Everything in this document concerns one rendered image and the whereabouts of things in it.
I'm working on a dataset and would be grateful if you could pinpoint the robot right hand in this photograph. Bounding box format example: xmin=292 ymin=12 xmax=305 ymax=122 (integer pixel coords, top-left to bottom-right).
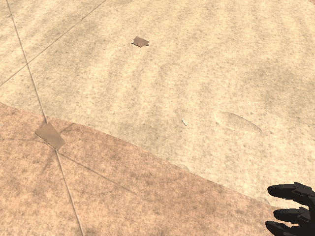
xmin=265 ymin=182 xmax=315 ymax=236

